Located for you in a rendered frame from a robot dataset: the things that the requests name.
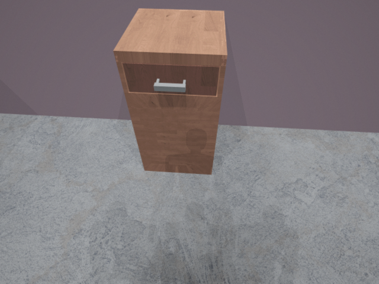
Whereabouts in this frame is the cabinet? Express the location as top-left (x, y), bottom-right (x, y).
top-left (113, 8), bottom-right (227, 175)

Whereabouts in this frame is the handle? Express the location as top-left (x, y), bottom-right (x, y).
top-left (154, 79), bottom-right (186, 92)

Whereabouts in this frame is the drawer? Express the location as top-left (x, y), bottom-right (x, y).
top-left (123, 62), bottom-right (219, 96)

